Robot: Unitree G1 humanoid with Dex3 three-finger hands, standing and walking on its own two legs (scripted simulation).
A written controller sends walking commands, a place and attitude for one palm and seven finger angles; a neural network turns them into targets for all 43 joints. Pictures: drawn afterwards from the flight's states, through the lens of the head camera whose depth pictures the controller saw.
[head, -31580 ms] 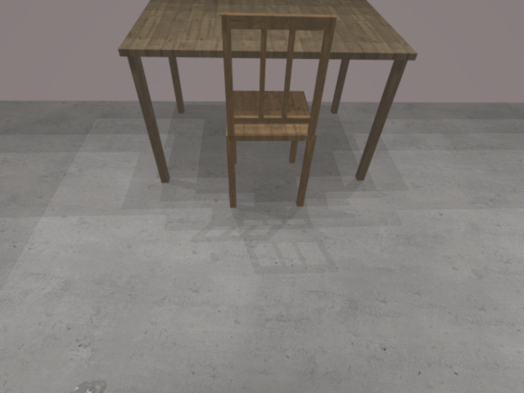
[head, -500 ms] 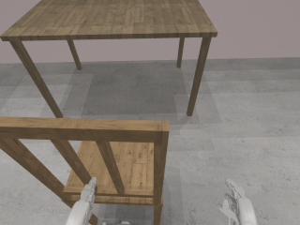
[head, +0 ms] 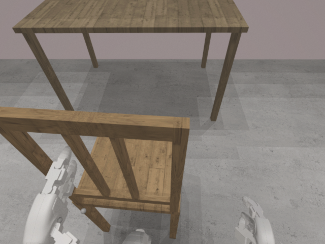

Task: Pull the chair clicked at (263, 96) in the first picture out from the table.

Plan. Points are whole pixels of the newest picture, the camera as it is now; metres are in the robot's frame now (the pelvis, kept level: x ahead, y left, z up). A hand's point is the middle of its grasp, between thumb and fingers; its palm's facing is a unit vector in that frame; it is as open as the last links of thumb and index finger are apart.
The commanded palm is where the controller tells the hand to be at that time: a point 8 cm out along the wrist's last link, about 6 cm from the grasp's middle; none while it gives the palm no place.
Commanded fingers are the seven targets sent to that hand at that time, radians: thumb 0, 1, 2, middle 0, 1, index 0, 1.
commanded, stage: draw the hand back to the body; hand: left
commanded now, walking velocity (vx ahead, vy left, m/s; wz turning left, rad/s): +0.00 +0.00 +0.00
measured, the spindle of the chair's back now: (92, 169) +0.30 +0.21 +0.01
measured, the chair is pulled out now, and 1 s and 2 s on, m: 0.61 0.59 0.60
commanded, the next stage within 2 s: step back with the hand held close in 1.14 s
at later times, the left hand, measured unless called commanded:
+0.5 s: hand (40, 187) +0.19 +0.23 +0.14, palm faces +0.24 -0.86 -0.44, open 12.4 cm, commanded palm +0.17 +0.28 +0.21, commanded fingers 0.00 0.47 0.69 -0.14 -0.21 -0.14 -0.21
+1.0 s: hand out of the picture +0.24 +0.26 +0.26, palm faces +0.54 -0.74 -0.40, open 7.2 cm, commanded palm +0.18 +0.29 +0.25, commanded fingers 0.00 0.90 0.90 -0.20 -0.30 -0.20 -0.30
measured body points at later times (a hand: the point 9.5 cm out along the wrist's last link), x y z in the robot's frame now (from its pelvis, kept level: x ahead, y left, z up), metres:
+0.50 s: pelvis +0.03 +0.01 +0.06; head +0.03 -0.01 +0.51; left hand +0.17 +0.28 +0.17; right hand +0.23 -0.21 -0.01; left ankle +0.05 +0.13 -0.66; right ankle -0.01 -0.13 -0.66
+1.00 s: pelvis +0.04 -0.01 +0.07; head +0.02 -0.04 +0.52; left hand +0.21 +0.30 +0.28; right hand +0.25 -0.22 -0.01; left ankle +0.05 +0.13 -0.66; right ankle -0.01 -0.13 -0.66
